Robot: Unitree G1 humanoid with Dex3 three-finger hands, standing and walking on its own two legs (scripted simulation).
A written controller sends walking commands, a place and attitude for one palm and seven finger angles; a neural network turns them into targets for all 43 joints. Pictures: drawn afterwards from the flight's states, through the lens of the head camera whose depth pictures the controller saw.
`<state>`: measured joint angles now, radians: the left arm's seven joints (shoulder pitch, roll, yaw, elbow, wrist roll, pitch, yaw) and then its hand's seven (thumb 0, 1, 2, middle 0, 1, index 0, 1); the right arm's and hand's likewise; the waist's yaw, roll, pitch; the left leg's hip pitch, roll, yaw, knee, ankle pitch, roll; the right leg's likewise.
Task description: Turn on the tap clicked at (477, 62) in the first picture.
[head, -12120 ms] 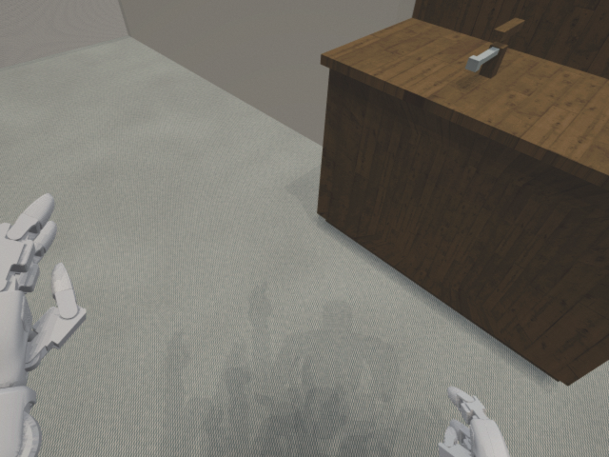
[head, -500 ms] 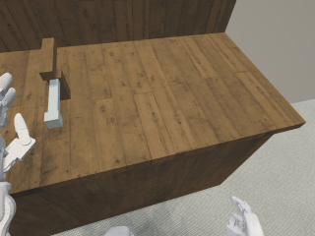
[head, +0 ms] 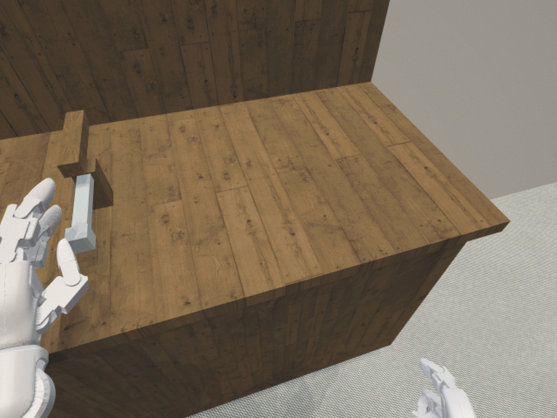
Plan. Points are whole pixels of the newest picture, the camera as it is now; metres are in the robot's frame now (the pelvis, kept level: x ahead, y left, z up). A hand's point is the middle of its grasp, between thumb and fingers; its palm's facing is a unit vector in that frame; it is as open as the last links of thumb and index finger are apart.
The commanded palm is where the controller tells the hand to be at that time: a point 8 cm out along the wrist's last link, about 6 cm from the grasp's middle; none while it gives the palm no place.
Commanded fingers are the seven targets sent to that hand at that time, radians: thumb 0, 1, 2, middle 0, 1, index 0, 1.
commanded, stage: come to a stop and stand still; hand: left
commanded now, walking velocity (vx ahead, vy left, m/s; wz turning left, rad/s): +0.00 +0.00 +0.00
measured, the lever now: (80, 238) +0.31 +0.31 +0.10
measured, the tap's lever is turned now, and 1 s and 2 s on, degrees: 0 0 0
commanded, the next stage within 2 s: look again from close up in 0.20 s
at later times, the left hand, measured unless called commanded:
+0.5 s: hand (54, 303) +0.20 +0.27 +0.13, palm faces +0.29 -0.89 -0.35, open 7.4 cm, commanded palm +0.15 +0.32 +0.18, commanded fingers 0.00 0.90 0.90 -0.20 -0.30 -0.20 -0.30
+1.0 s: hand (27, 259) +0.24 +0.31 +0.16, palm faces +0.31 -0.87 -0.38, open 7.4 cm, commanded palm +0.17 +0.34 +0.18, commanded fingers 0.00 0.90 0.90 -0.20 -0.30 -0.20 -0.30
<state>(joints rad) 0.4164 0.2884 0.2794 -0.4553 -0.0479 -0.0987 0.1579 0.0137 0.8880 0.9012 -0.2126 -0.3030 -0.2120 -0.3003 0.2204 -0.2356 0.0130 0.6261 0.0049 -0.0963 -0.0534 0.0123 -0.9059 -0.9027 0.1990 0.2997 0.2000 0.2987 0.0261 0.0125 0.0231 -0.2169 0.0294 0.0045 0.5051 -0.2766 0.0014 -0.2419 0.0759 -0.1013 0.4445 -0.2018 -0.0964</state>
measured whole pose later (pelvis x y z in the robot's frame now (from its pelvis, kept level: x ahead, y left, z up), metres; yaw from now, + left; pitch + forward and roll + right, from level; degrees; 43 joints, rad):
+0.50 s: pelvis -0.02 +0.04 +0.00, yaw -2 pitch -1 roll -1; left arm 0.46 0.32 0.26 -0.39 -0.04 -0.20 0.08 0.01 0.89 0.90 -0.21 -0.30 -0.21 -0.30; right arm 0.25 -0.21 0.02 0.60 0.01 -0.14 -0.02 0.01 -0.91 -0.90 0.20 0.30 0.20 0.30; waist 0.03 0.00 0.05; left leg -0.20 -0.02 0.06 0.47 -0.24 0.05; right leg -0.24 0.03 -0.05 0.42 -0.16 -0.03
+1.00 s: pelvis +0.00 +0.07 +0.00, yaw -2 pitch -2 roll -1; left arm 0.39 0.38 0.37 -0.54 -0.03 -0.17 0.08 0.01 0.89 0.90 -0.21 -0.30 -0.21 -0.30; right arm 0.17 -0.14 0.02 0.52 0.00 -0.11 0.03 0.01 -0.90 -0.90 0.20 0.30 0.20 0.30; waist 0.03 -0.07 0.14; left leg -0.18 -0.06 0.08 0.48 -0.27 0.08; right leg -0.22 0.03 -0.07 0.50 -0.24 -0.02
